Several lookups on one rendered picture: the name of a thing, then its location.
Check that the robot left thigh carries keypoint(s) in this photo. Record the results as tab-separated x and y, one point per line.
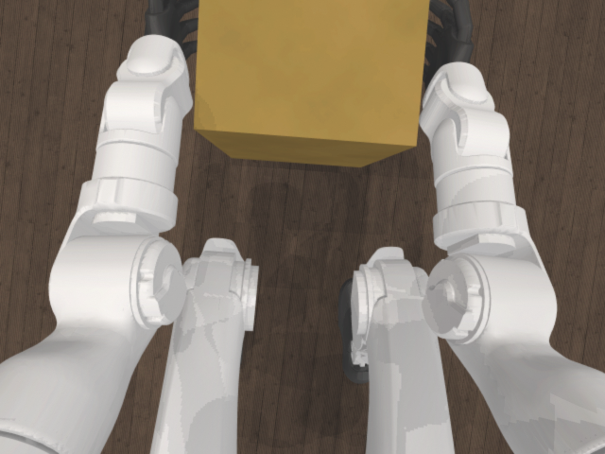
197	413

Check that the left robot hand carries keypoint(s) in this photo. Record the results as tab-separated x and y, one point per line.
163	18

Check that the right robot forearm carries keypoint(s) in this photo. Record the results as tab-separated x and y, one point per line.
470	152

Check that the right robot foot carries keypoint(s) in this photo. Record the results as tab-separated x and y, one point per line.
356	373

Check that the robot right upper arm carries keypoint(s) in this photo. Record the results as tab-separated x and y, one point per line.
497	315

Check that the carton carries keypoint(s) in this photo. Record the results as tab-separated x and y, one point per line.
322	82

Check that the robot left upper arm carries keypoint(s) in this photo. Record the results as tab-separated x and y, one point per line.
109	294

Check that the left robot forearm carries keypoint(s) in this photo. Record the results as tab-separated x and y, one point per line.
138	146

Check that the right robot hand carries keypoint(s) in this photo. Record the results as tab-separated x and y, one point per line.
453	41

